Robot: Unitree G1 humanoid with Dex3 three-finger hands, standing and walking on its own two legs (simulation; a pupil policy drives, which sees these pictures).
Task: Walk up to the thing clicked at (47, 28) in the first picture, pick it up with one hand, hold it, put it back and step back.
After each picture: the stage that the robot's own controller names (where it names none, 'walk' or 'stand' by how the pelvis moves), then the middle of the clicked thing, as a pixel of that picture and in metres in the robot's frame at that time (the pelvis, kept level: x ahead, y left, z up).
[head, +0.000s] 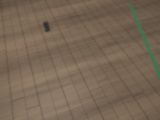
stand; (46, 26) +1.66 +0.47 -0.72
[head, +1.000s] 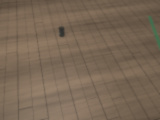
walk; (61, 31) +1.55 +0.20 -0.70
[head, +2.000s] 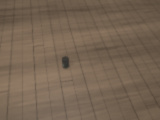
walk; (65, 62) +0.99 +0.14 -0.71
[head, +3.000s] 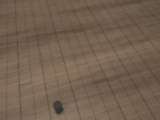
walk; (58, 107) +0.56 +0.19 -0.70
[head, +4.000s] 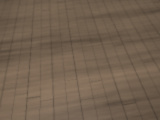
stand; out of the picture +0.36 +0.18 -0.70
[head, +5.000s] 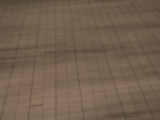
stand; out of the picture +0.35 +0.14 -0.72
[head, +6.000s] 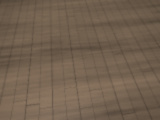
stand; out of the picture +0.33 +0.16 -0.72
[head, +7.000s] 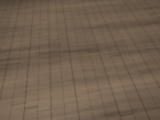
stand; out of the picture +0.33 +0.17 -0.73
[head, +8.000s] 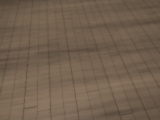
stand; out of the picture +0.33 +0.17 -0.73
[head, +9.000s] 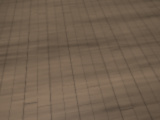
go down; out of the picture +0.33 +0.17 -0.72
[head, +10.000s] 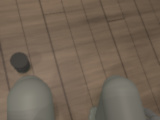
go down; (21, 63) +0.41 +0.23 -0.29
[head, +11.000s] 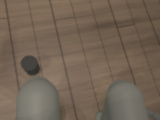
close in; (31, 66) +0.40 +0.23 -0.30
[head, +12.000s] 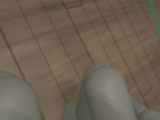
close in; out of the picture +0.38 +0.28 -0.21
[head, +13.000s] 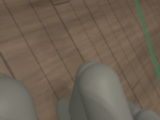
close; out of the picture +0.38 +0.28 -0.21
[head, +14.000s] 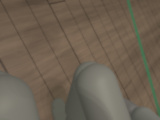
lift; out of the picture +0.37 +0.28 -0.22
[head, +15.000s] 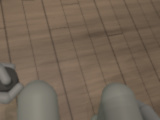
lift; (7, 84) +0.30 +0.26 -0.09
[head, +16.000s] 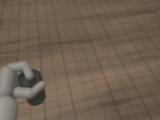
hold; (33, 87) +0.33 +0.17 +0.04
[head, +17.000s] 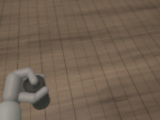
hold; (37, 93) +0.32 +0.17 -0.01
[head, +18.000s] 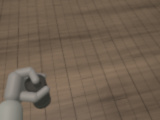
hold; (38, 92) +0.33 +0.17 -0.01
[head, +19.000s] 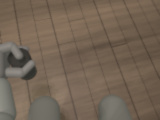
crouch; (23, 65) +0.40 +0.20 -0.09
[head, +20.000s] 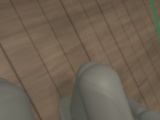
lower; out of the picture +0.39 +0.30 -0.22
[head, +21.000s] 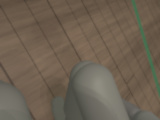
lower; out of the picture +0.40 +0.31 -0.22
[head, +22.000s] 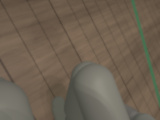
lower; out of the picture +0.40 +0.31 -0.23
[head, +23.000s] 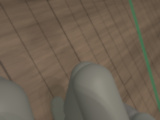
lower; out of the picture +0.40 +0.31 -0.23
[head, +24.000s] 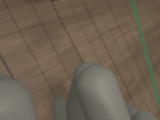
loosen; out of the picture +0.39 +0.30 -0.23
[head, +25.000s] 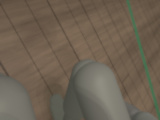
withdraw; out of the picture +0.38 +0.30 -0.22
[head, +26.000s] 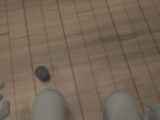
walk; (43, 74) +0.43 +0.22 -0.41
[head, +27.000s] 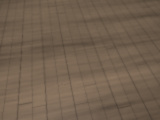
stand; out of the picture +0.35 +0.18 -0.66
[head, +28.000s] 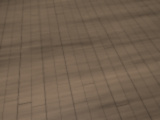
stand; out of the picture +0.37 +0.19 -0.67
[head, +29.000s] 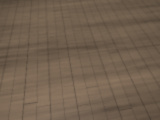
stand; out of the picture +0.37 +0.18 -0.71
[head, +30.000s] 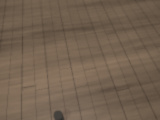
walk; (58, 117) +0.41 +0.18 -0.70
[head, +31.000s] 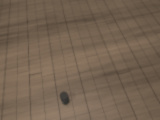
walk; (64, 98) +0.55 +0.19 -0.70
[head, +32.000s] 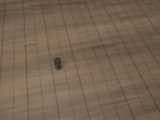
walk; (57, 63) +0.88 +0.20 -0.70
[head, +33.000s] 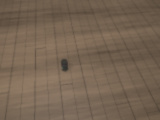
stand; (64, 65) +0.98 +0.18 -0.71
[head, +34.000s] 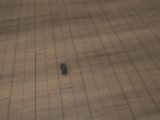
stand; (63, 69) +0.99 +0.20 -0.73
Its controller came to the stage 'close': yes
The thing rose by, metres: 0.70
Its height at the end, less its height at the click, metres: +0.00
